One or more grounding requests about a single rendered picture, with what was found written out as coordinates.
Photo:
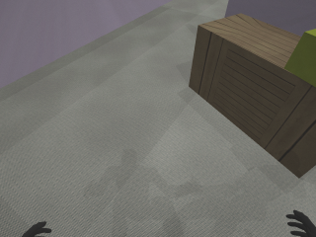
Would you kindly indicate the carton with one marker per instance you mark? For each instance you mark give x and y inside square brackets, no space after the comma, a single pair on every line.
[302,62]

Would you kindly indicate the left robot hand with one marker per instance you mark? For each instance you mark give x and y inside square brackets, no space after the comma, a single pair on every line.
[37,229]

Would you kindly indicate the pedestal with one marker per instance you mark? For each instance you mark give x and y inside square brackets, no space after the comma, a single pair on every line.
[238,68]

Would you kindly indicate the right robot hand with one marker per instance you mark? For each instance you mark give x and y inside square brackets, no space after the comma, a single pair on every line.
[305,224]

